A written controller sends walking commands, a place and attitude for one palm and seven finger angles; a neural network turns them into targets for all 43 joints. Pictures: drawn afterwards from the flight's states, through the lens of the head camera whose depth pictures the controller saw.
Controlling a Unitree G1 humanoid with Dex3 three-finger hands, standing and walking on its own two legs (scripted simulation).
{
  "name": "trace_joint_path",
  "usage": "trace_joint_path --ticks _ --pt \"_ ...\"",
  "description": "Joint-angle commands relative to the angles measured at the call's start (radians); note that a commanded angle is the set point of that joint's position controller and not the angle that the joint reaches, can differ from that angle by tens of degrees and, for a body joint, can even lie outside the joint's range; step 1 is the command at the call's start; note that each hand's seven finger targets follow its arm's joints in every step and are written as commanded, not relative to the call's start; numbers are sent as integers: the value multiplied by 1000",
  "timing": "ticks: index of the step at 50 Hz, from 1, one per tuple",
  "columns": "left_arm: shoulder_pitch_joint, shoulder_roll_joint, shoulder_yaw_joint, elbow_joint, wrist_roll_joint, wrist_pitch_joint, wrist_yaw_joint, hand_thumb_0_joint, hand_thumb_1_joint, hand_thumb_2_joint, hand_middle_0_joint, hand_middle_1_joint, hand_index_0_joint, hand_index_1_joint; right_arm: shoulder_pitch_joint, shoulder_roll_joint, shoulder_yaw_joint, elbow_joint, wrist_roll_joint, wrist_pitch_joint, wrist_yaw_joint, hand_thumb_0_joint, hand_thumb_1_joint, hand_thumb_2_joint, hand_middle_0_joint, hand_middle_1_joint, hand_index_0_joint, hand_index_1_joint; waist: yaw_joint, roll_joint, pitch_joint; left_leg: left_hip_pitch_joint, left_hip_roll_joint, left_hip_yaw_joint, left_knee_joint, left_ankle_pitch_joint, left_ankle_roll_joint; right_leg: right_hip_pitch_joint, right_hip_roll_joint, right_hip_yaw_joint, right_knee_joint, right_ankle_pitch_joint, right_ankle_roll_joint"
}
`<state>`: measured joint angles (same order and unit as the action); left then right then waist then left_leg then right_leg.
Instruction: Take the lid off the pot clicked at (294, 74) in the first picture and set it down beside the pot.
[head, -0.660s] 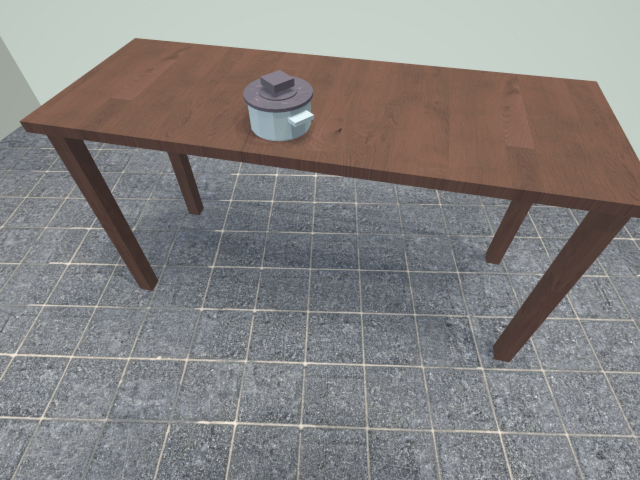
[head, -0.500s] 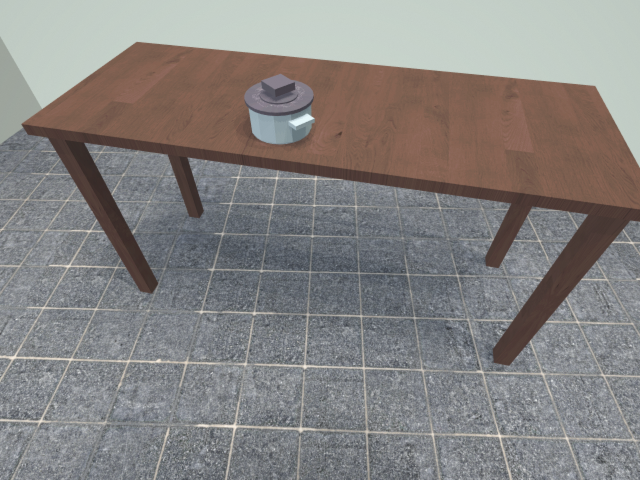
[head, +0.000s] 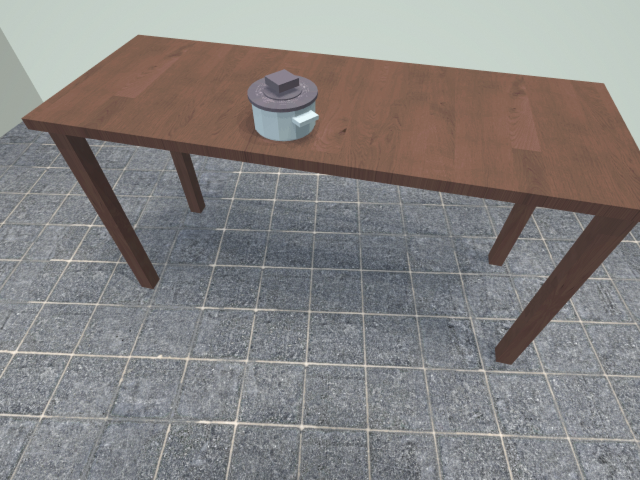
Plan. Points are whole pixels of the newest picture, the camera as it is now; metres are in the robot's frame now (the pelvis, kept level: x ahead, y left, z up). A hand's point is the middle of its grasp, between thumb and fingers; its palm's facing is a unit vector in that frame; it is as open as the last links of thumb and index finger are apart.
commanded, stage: turn to face it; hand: left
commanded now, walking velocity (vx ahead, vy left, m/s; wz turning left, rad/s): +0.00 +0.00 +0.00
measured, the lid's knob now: (281, 80) +0.87 +0.13 +0.07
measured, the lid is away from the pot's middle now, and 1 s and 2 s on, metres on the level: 0.00 0.00 0.00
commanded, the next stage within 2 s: take the last steps up to it in 0.42 s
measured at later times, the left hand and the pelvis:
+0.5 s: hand out of the picture +0.03 +0.19 -0.18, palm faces -0.05 -0.97 -0.23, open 7.4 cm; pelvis -0.01 +0.00 -0.01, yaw -5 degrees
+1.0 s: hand out of the picture +0.10 +0.24 -0.18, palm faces -0.08 -0.98 -0.20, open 7.4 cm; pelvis +0.07 +0.05 +0.00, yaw -8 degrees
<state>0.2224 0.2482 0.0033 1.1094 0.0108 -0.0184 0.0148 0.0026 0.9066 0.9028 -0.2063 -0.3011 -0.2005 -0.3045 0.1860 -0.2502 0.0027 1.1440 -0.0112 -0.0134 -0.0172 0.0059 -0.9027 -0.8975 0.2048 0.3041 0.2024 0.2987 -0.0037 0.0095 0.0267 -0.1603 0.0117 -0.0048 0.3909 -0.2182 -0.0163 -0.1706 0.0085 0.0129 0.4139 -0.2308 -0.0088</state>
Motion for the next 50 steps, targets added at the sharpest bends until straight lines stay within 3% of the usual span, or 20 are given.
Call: trace_joint_path --ticks 1,9,16,26,27,29,31,32,33,34,36,39,40,41,42,43,44,45,47,50 --pt "16 157 29 -43 -2 -15 11 0 900 900 -200 -300 -200 -300 10 -144 -30 -37 4 -24 -12 0 -900 -900 200 300 200 300 1 -5 -25 29 97 -77 -51 170 37 -16 -112 94 -75 161 -14" --pt "19 147 31 -43 -1 -9 11 0 900 900 -200 -300 -200 -300 24 -135 -32 -34 3 -25 -17 0 -900 -900 200 300 200 300 -2 -7 -7 43 106 -56 -48 161 35 -42 -99 113 -68 178 -19" --pt "61 101 39 -60 1 12 11 0 900 900 -200 -300 -200 -300 69 -77 -38 -53 2 -12 -21 0 -900 -900 200 300 200 300 -2 -14 -2 8 107 -9 13 102 25 -83 -89 152 -14 193 -26" --pt "80 77 59 -119 6 22 6 0 900 900 -200 -300 -200 -300 93 -66 -61 -107 0 -6 -25 0 -900 -900 200 300 200 300 0 5 -12 -29 133 -8 49 3 46 -154 -50 178 74 135 -37" --pt "101 71 56 -115 8 19 6 0 900 900 -200 -300 -200 -300 104 -66 -60 -105 -1 -7 -20 0 -900 -900 200 300 200 300 7 2 -31 -30 125 -7 45 -107 48 -133 -45 187 55 -4 -41" --pt "130 81 60 -111 12 17 0 0 900 900 -200 -300 -200 -300 112 -56 -60 -100 -8 -5 -7 0 -900 -900 200 300 200 300 24 -42 26 -111 81 11 73 -321 46 -141 -63 257 -29 -338 -67" --pt "185 115 75 -103 11 15 2 0 900 900 -200 -300 -200 -300 118 -23 -54 -104 -9 -3 2 0 -900 -900 200 300 200 300 45 -204 97 -264 7 79 271 -293 29 -96 -169 449 -178 -535 -131" --pt "224 131 84 -98 8 11 6 0 900 900 -200 -300 -200 -300 104 -18 -56 -115 -9 -3 4 0 -900 -900 200 300 200 300 56 -257 111 -323 4 85 384 -274 27 -71 -246 560 -249 -573 -176" --pt "225 125 89 -104 8 2 9 0 900 900 -200 -300 -200 -300 83 -27 -57 -129 -9 -12 6 0 -900 -900 200 300 200 300 56 -226 122 -379 25 42 461 -277 29 -51 -292 609 -264 -501 -219" --pt "205 124 94 -113 12 -7 12 0 900 900 -200 -300 -200 -300 79 -28 -60 -139 -7 -21 10 0 -900 -900 200 300 200 300 45 -175 109 -400 47 7 491 -288 33 -28 -315 589 -240 -414 -240" --pt "158 117 99 -127 18 -19 10 0 900 900 -200 -300 -200 -300 109 -6 -61 -142 -2 -34 17 0 -900 -900 200 300 200 300 16 -131 65 -309 60 -10 378 -285 39 -45 -296 466 -169 -255 -221" --pt "117 107 102 -132 9 -11 0 0 900 900 -200 -300 -200 -300 243 29 -53 -106 1 -42 14 0 -900 -900 200 300 200 300 -30 -112 36 44 -12 90 101 -107 31 -251 -172 274 -98 -323 -141" --pt "102 81 97 -137 10 -3 -5 0 900 900 -200 -300 -200 -300 308 0 -58 -89 2 -45 6 0 -900 -900 200 300 200 300 -54 -33 48 146 10 35 19 -175 39 -346 -108 215 24 -335 -107" --pt "89 26 88 -160 8 1 -14 0 900 900 -200 -300 -200 -300 384 -72 -78 -73 -12 -46 -4 0 -900 -900 200 300 200 300 -81 181 60 213 179 -224 -105 -388 108 -498 -1 98 268 -323 -61" --pt "43 -10 80 -202 8 -10 -19 0 900 900 -200 -300 -200 -300 445 -143 -94 -78 -17 -49 -13 0 -900 -900 200 300 200 300 -99 296 73 177 365 -463 -256 -540 203 -571 23 -45 506 -324 -29" --pt "-18 6 82 -212 18 -16 -16 0 900 900 -200 -300 -200 -300 425 -118 -86 -82 -19 -49 -7 0 -900 -900 200 300 200 300 -99 210 117 113 391 -540 -300 -541 257 -613 -32 11 652 -279 -43" --pt "-30 6 83 -200 19 -20 -20 0 900 900 -200 -300 -200 -300 370 -77 -75 -92 -15 -52 -6 0 -900 -900 200 300 200 300 -70 96 156 47 364 -472 -303 -476 257 -622 -80 17 725 -207 -45" --pt "-4 -1 81 -183 21 -20 -27 0 900 900 -200 -300 -200 -300 318 -45 -62 -100 -12 -62 -7 0 -900 -900 200 300 200 300 -35 54 169 28 314 -362 -296 -351 235 -619 -105 13 744 -126 -34" --pt "45 -19 75 -155 18 -17 -36 0 900 900 -200 -300 -200 -300 292 -9 -42 -90 -2 -82 -13 0 -900 -900 200 300 200 300 0 72 121 57 245 -203 -270 -65 219 -574 -123 -12 723 -27 -13" --pt "16 -26 69 -168 14 -12 -37 0 900 900 -200 -300 -200 -300 341 -2 -38 -62 0 -95 -18 0 -900 -900 200 300 200 300 -10 70 70 150 222 -102 -229 220 236 -577 -127 -54 626 -23 2"
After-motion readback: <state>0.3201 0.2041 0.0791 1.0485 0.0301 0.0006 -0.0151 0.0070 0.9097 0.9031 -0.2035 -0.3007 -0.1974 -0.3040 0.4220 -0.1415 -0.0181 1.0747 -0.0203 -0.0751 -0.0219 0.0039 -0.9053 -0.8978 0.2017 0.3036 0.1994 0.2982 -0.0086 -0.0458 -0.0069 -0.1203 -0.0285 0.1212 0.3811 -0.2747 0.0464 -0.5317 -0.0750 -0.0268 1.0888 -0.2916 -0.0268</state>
